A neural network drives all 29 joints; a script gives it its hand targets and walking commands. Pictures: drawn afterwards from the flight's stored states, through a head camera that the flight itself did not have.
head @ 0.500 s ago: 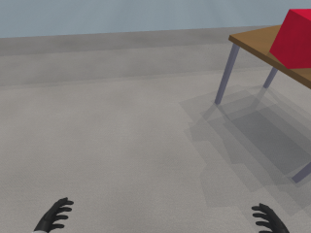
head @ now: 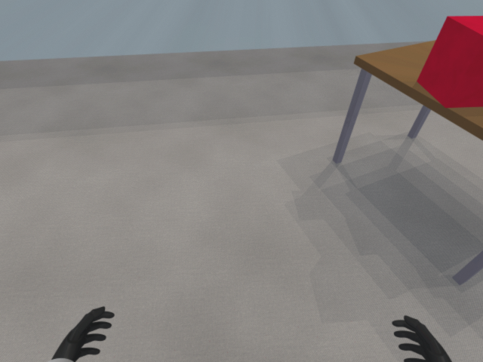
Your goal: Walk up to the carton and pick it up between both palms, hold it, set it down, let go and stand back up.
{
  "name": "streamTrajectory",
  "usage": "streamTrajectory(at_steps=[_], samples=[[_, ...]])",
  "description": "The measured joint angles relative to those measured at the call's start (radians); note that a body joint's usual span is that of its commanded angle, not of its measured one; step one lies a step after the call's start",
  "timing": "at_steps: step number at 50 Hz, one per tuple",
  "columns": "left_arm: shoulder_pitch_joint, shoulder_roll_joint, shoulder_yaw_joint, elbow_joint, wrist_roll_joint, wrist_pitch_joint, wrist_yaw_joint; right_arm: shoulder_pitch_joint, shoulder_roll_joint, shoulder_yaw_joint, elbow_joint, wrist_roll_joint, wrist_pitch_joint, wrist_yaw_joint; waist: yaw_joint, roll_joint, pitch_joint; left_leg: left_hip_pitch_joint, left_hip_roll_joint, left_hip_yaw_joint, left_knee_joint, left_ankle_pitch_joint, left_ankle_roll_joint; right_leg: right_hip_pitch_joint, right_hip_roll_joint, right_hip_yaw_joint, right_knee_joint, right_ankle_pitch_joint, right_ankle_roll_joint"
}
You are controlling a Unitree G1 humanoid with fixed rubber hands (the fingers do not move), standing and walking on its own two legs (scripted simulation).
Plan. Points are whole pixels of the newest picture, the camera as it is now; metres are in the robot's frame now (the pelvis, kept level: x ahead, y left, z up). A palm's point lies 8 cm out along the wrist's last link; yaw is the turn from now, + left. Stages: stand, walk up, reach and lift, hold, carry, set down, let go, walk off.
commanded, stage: stand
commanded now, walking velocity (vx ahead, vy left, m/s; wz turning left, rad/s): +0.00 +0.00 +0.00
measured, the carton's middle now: (472, 62) +1.13 -0.81 +0.03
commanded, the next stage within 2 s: walk up in 0.34 s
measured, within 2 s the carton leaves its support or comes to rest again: neither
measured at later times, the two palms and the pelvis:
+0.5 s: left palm (67, 358) +0.16 +0.28 -0.06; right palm out of the picture +0.16 -0.29 -0.05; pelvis +0.00 +0.00 +0.00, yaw +0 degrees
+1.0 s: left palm (156, 305) +0.24 +0.16 -0.04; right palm out of the picture +0.16 -0.50 -0.06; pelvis +0.07 -0.14 +0.00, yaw -10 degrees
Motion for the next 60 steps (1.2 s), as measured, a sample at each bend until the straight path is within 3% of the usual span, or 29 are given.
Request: streamTrajectory(at_steps=[27,29,32,39,45,48,50,53,60], samples=[[0.000,0.002,0.000,0.000,0.000,0.000,-0.001,0.000,0.000,0.000,0.000,0.000,0.000,0.000,0.000,0.000,0.000,-0.002,0.000,0.000,0.000,0.002,0.000,0.000,0.000,0.000,-0.005,0.005,0.000],[0.000,0.010,0.000,0.001,0.004,0.016,-0.034,0.006,-0.009,-0.009,0.000,0.000,-0.017,0.002,-0.001,0.000,0.000,0.002,0.001,0.003,0.000,-0.018,0.009,-0.004,0.001,0.001,0.010,-0.036,-0.010],[0.001,0.036,0.003,0.001,0.018,0.044,-0.080,0.013,-0.054,-0.041,0.000,0.000,-0.037,0.002,-0.002,0.027,0.003,0.019,0.044,0.016,-0.024,-0.006,0.015,-0.081,0.004,0.000,0.189,-0.073,-0.012],[0.001,0.122,0.040,0.000,0.015,0.065,-0.141,0.042,-0.108,-0.091,0.000,0.000,-0.049,0.002,0.000,0.001,0.008,0.117,0.135,0.034,-0.105,-0.012,0.013,-0.120,-0.053,0.002,0.255,0.020,0.003],[0.005,0.122,0.041,0.000,0.007,0.067,-0.143,0.041,-0.149,-0.101,0.000,0.000,-0.045,0.007,0.001,-0.027,0.006,0.134,0.154,0.071,-0.101,-0.053,0.009,-0.117,-0.070,0.000,0.099,0.036,0.003],[0.032,0.101,0.041,0.000,0.007,0.052,-0.114,0.024,-0.154,-0.109,0.001,0.000,-0.021,0.008,0.012,0.013,0.029,0.061,0.180,0.059,0.128,-0.092,0.009,-0.099,-0.026,0.000,0.084,-0.035,-0.007],[0.078,0.100,0.041,0.000,0.004,0.047,-0.098,0.023,-0.109,-0.107,0.000,0.000,-0.013,0.008,0.015,0.003,0.023,-0.030,0.122,0.058,0.300,-0.134,0.009,-0.086,-0.021,0.021,0.053,-0.012,-0.033],[0.130,0.101,0.041,-0.001,-0.005,0.043,-0.074,0.016,-0.075,-0.098,-0.001,0.000,-0.012,0.008,0.030,0.005,0.023,-0.158,0.060,0.055,0.374,-0.087,0.009,-0.026,-0.003,0.059,-0.101,0.060,-0.050],[0.154,0.106,0.040,-0.001,-0.007,0.024,-0.046,0.014,-0.073,-0.096,0.000,0.000,0.011,0.008,0.031,0.013,0.036,-0.305,0.051,0.054,0.374,0.064,0.009,0.117,0.063,0.127,-0.287,0.114,-0.075]])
